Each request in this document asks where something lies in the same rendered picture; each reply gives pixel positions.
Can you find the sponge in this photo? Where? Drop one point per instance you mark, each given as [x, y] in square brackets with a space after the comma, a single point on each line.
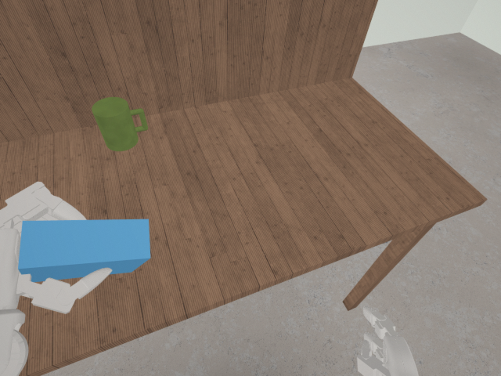
[64, 249]

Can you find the robot left hand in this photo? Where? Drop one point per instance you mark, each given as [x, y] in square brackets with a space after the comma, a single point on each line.
[36, 203]

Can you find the robot right hand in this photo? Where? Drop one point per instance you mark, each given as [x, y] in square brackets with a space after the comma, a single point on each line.
[393, 356]

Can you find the left robot forearm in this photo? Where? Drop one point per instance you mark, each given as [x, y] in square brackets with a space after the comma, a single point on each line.
[13, 345]

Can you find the table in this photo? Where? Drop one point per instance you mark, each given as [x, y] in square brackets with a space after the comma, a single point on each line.
[263, 159]

